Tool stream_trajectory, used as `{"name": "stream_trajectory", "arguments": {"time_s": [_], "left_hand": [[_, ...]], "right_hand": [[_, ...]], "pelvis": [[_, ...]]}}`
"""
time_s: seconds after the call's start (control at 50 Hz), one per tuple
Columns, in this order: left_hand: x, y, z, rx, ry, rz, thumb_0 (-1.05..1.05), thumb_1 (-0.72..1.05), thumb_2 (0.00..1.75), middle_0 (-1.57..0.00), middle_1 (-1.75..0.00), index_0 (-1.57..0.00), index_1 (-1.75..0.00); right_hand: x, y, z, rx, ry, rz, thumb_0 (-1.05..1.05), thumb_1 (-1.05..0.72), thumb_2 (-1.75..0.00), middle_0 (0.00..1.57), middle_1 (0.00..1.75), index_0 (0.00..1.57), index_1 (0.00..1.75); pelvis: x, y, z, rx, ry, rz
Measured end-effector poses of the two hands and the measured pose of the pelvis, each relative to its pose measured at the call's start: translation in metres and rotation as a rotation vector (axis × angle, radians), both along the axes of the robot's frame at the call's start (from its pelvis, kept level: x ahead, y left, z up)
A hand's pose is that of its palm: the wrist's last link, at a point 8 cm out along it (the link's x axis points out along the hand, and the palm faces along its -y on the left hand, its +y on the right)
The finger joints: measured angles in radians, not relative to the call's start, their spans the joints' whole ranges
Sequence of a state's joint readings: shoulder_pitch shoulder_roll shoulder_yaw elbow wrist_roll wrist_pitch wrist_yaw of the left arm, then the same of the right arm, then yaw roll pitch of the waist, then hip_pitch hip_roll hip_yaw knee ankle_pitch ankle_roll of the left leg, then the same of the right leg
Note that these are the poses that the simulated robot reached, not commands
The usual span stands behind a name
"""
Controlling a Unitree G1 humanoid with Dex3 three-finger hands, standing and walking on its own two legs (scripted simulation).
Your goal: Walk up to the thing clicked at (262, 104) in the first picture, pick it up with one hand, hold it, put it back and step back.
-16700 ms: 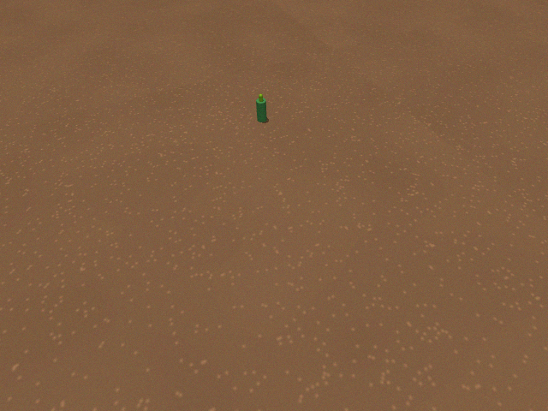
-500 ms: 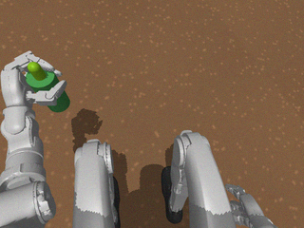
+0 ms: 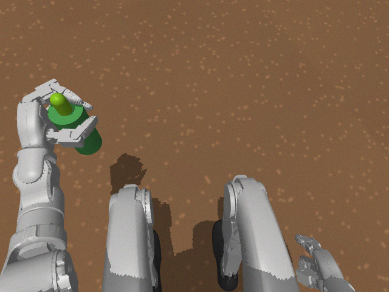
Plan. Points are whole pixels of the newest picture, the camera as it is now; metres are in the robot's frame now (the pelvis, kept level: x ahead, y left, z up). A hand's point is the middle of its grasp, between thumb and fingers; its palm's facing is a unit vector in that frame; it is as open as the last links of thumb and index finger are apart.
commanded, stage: lift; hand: left
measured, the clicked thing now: (74, 123) +0.44 +0.23 -0.04
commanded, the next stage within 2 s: hold in 1.74 s
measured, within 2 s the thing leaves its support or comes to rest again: neither
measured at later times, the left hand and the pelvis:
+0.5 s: hand (21, 87) +0.40 +0.21 +0.15, palm faces +0.11 -0.99 -0.05, open 6.8 cm; pelvis +0.03 +0.00 +0.13, yaw +1 degrees
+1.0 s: hand out of the picture +0.38 +0.20 +0.28, palm faces +0.11 -0.99 -0.03, open 6.8 cm; pelvis +0.05 +0.00 +0.25, yaw +3 degrees
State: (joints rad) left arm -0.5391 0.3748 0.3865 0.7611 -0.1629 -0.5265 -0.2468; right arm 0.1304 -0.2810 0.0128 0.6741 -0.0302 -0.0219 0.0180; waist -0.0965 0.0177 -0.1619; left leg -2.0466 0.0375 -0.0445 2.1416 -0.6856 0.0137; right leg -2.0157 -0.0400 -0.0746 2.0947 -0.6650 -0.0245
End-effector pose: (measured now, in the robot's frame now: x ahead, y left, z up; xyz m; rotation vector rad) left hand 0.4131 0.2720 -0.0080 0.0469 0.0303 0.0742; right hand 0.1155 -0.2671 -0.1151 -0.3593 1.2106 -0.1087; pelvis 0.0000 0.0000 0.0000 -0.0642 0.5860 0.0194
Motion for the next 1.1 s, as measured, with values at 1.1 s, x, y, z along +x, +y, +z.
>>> {"name": "stream_trajectory", "arguments": {"time_s": [1.1], "left_hand": [[-0.055, -0.019, 0.305, -0.017, 0.024, 0.047, 0.05, -0.11, 1.05, -0.85, -1.05, -1.03, -1.16]], "right_hand": [[0.078, 0.03, 0.277, 0.071, -0.276, -0.012, 0.0, -0.91, -0.89, 0.21, 0.3, 0.2, 0.3]], "pelvis": [[0.054, 0.003, 0.261, 0.035, -0.299, 0.035]]}}
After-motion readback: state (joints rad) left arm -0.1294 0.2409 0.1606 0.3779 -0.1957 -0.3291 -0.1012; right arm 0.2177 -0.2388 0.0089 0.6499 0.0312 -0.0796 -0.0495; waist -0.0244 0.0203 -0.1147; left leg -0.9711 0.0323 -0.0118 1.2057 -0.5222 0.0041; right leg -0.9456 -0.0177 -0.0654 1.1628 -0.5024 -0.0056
